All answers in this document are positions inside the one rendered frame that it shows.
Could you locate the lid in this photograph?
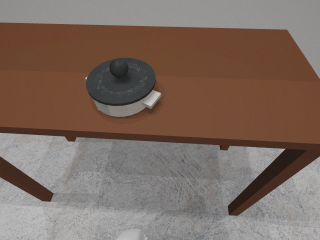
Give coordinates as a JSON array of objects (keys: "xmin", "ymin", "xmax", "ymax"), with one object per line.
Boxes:
[{"xmin": 86, "ymin": 58, "xmax": 156, "ymax": 106}]

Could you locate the knob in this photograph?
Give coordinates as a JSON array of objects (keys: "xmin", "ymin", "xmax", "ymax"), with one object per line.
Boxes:
[{"xmin": 109, "ymin": 58, "xmax": 129, "ymax": 78}]

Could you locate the robot left thigh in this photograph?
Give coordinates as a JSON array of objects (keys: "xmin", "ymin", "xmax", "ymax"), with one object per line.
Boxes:
[{"xmin": 115, "ymin": 229, "xmax": 148, "ymax": 240}]

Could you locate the table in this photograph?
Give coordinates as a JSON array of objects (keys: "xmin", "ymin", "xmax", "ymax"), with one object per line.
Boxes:
[{"xmin": 0, "ymin": 22, "xmax": 320, "ymax": 216}]

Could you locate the pot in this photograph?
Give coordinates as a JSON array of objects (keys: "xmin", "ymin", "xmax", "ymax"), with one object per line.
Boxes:
[{"xmin": 85, "ymin": 76, "xmax": 161, "ymax": 117}]

